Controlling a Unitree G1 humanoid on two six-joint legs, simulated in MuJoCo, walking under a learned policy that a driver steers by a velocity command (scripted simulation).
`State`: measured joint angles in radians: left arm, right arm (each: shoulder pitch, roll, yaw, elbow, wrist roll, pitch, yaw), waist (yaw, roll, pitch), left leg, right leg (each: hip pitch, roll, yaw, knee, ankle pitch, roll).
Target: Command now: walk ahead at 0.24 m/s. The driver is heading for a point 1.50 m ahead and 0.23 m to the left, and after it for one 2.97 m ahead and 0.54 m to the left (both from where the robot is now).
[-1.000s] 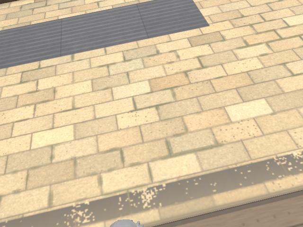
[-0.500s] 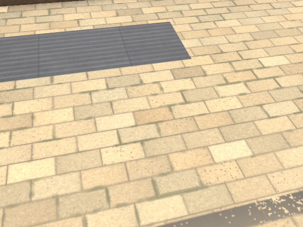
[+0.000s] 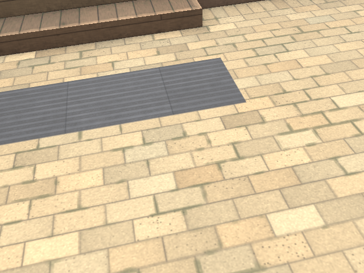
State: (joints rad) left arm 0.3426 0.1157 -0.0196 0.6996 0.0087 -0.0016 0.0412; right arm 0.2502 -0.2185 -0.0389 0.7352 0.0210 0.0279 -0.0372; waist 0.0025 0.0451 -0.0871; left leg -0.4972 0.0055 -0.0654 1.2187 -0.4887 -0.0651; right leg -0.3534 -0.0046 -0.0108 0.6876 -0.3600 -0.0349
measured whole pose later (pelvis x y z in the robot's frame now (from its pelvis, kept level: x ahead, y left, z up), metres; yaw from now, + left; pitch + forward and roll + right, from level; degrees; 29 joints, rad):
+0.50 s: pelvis +0.18 +0.06 +0.03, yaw -1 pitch +4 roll +0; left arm 0.17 0.24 0.03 0.71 -0.01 -0.09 -0.02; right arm 0.49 -0.18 -0.01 0.86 -0.01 -0.09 0.01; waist -0.06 -0.05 -0.09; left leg -0.10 -0.05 0.02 0.28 -0.25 0.07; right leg -0.79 -0.09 0.02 1.14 -0.04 -0.04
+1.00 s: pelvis +0.49 +0.02 +0.02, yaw +4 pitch +2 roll -2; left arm 0.28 0.24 0.06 0.80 0.02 -0.11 -0.02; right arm 0.22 -0.29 -0.05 0.73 0.02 -0.06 -0.02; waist 0.02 0.05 0.01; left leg -0.68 0.08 -0.09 1.20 -0.26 0.00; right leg -0.21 0.05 -0.13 0.32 -0.16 -0.06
